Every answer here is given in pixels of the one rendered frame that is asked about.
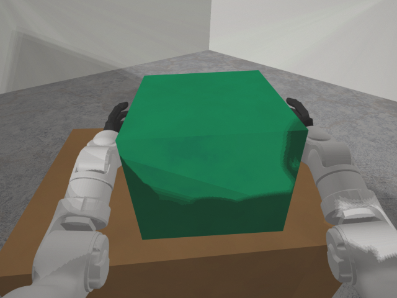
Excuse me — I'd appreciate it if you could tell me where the robot left hand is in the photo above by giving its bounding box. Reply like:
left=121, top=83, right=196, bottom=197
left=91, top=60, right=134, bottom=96
left=103, top=102, right=128, bottom=133

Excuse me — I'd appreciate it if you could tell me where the carton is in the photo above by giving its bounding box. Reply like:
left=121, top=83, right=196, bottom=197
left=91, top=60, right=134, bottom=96
left=115, top=70, right=308, bottom=240

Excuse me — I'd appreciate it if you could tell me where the pedestal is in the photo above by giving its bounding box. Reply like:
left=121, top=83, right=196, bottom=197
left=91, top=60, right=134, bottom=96
left=0, top=128, right=343, bottom=298

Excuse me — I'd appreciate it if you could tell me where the right robot upper arm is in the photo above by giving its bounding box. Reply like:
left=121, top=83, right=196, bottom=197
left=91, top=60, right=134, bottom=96
left=326, top=221, right=397, bottom=298

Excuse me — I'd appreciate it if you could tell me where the left robot forearm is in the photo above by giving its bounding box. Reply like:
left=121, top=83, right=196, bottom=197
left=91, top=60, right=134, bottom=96
left=32, top=130, right=122, bottom=282

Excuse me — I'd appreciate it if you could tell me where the right robot forearm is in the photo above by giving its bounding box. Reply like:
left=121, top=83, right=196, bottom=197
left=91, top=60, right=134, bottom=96
left=301, top=126, right=397, bottom=234

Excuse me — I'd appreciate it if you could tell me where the robot right hand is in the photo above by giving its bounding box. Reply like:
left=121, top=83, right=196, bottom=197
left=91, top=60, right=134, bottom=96
left=286, top=97, right=313, bottom=127

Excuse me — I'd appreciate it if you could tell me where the left robot upper arm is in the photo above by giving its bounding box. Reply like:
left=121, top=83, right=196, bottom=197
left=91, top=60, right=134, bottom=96
left=2, top=230, right=109, bottom=298

